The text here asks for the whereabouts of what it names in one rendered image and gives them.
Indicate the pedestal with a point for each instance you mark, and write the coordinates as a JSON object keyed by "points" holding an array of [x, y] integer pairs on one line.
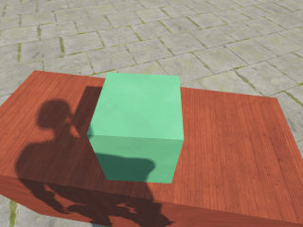
{"points": [[239, 165]]}

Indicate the carton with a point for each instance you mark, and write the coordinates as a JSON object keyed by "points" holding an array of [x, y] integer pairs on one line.
{"points": [[137, 128]]}

